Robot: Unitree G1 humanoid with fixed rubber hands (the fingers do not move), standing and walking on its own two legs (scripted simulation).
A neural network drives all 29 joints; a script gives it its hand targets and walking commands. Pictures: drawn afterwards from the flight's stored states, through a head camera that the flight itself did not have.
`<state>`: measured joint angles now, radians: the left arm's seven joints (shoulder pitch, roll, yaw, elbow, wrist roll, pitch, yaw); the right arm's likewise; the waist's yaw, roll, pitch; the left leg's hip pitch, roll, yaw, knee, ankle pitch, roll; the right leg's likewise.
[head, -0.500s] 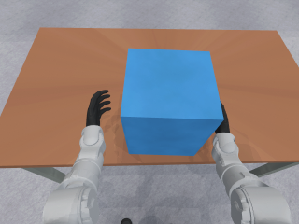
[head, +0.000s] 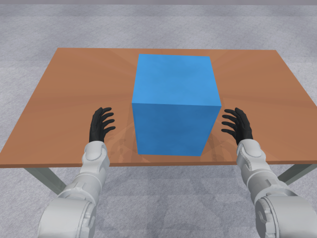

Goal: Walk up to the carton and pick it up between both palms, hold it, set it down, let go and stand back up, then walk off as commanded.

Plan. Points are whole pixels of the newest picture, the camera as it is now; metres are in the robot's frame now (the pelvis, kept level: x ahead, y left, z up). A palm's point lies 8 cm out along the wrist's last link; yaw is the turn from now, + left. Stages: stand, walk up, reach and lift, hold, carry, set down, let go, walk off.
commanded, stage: set down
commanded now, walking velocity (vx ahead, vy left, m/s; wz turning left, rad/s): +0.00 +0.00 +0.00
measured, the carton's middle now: (171, 108) +0.50 -0.01 +0.02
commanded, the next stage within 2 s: none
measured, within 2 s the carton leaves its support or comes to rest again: neither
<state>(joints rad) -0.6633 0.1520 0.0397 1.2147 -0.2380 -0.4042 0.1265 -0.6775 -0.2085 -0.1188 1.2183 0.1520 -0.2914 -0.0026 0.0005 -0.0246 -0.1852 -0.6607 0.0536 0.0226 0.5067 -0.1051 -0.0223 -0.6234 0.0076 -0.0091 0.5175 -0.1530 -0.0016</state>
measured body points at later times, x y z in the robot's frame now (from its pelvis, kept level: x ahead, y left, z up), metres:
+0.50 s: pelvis +0.02 +0.00 +0.00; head +0.04 +0.01 +0.45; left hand +0.33 +0.21 +0.00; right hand +0.34 -0.24 +0.02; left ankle +0.08 +0.13 -0.73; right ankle +0.05 -0.12 -0.73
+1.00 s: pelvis +0.03 +0.00 +0.01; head -0.02 +0.01 +0.46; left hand +0.27 +0.22 +0.01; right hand +0.26 -0.23 +0.02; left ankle +0.08 +0.13 -0.73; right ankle +0.05 -0.12 -0.73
